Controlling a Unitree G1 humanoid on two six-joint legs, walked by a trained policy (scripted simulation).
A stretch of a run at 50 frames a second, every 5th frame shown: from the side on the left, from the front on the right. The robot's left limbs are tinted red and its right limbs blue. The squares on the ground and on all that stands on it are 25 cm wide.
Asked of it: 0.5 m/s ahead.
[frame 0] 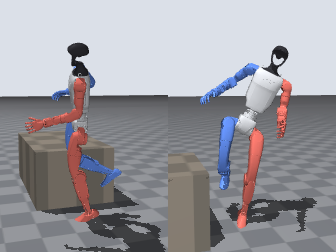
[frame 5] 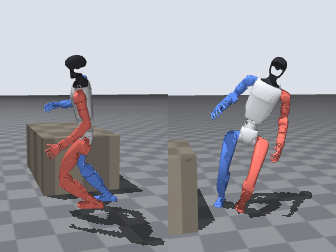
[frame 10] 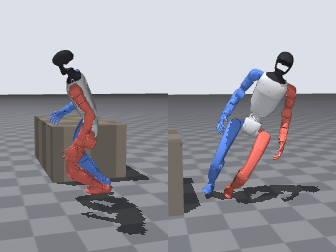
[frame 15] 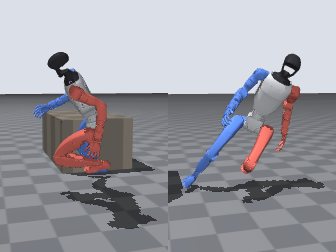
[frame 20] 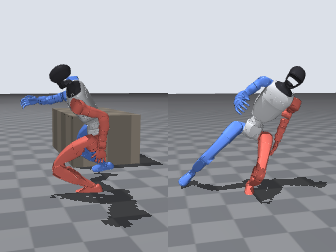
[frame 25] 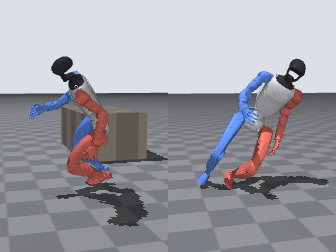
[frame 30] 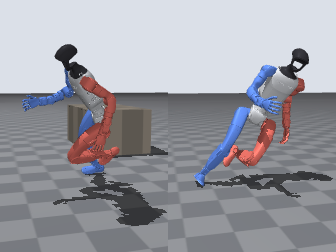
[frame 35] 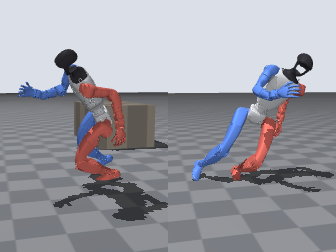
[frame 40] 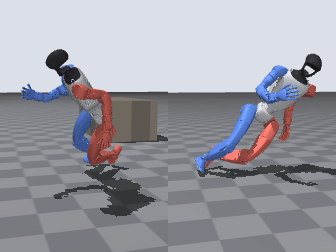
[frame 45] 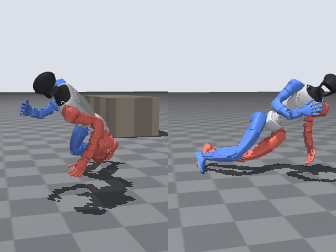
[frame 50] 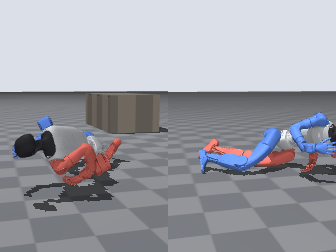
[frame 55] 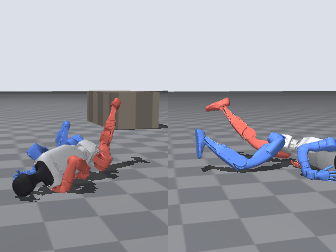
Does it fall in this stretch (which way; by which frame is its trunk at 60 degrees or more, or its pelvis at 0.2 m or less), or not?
yes: goes over forward and to its left; its trunk at 60 degrees or more by frame 45
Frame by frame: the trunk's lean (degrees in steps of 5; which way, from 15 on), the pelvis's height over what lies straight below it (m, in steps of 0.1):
0: 25 to its left, 0.8
5: 25 to its left, 0.7
10: 35 forward and to its left, 0.6
15: 40 forward and to its left, 0.6
20: 45 forward and to its left, 0.5
25: 45 forward and to its left, 0.6
30: 40 forward and to its left, 0.6
35: 50 forward and to its left, 0.6
40: 50 forward and to its left, 0.5
45: 60 forward and to its left, 0.4
50: 85 forward and to its left, 0.2
55: 100 forward and to its left, 0.1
